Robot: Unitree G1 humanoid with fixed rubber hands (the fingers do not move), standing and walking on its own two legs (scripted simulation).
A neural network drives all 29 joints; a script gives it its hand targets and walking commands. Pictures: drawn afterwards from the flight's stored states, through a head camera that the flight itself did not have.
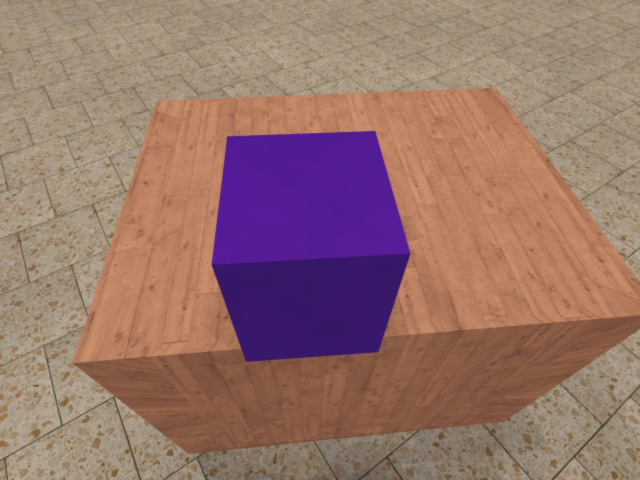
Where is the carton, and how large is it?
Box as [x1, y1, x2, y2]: [212, 131, 410, 361]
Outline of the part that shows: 374,131 227,136 212,257 212,266 246,361 378,351 410,253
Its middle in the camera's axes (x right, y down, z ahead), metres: -0.02 +0.02 +0.55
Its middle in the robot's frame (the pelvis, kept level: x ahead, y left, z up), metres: +0.39 +0.03 +0.04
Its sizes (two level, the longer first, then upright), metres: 0.210 0.200 0.250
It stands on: a pedestal, 0.68 m high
